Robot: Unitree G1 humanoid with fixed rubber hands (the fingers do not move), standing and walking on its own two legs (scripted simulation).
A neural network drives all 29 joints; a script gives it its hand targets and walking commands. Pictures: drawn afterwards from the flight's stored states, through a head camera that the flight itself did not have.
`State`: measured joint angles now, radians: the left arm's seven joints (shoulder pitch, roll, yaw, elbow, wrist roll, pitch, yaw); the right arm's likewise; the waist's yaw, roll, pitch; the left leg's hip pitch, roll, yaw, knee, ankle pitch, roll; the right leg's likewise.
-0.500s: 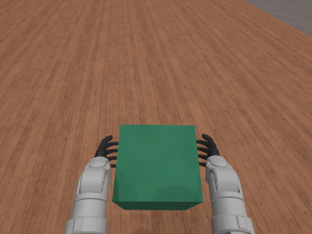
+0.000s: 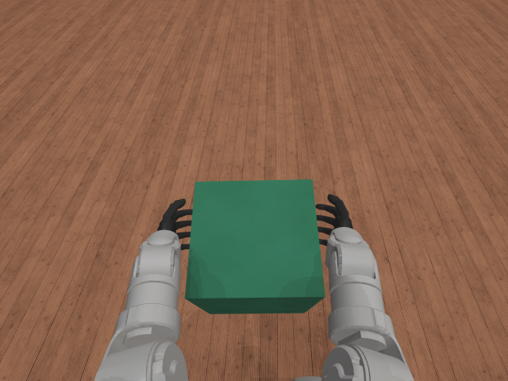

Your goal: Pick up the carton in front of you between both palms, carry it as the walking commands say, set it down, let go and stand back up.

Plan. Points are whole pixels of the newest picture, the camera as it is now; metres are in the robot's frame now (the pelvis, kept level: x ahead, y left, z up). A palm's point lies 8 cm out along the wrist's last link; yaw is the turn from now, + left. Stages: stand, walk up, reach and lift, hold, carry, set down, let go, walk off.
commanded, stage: set down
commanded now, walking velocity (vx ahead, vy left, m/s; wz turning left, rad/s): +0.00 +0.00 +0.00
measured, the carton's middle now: (255, 254) +0.35 -0.01 -0.08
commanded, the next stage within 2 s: none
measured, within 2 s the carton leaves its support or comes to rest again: neither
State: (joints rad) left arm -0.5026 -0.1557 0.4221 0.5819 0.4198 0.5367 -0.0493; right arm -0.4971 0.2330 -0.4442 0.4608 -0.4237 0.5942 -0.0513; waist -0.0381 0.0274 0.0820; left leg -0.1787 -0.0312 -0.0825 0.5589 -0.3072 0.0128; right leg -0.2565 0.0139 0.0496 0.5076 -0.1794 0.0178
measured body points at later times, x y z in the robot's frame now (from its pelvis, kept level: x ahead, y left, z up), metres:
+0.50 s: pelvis -0.04 +0.00 -0.10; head +0.20 -0.01 +0.28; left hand +0.42 +0.12 -0.19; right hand +0.36 -0.17 -0.18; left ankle +0.00 +0.12 -0.73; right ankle +0.06 -0.13 -0.73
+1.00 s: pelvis -0.05 +0.02 -0.23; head +0.24 +0.02 +0.12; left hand +0.47 +0.10 -0.34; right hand +0.39 -0.18 -0.33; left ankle +0.00 +0.12 -0.73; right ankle +0.06 -0.13 -0.73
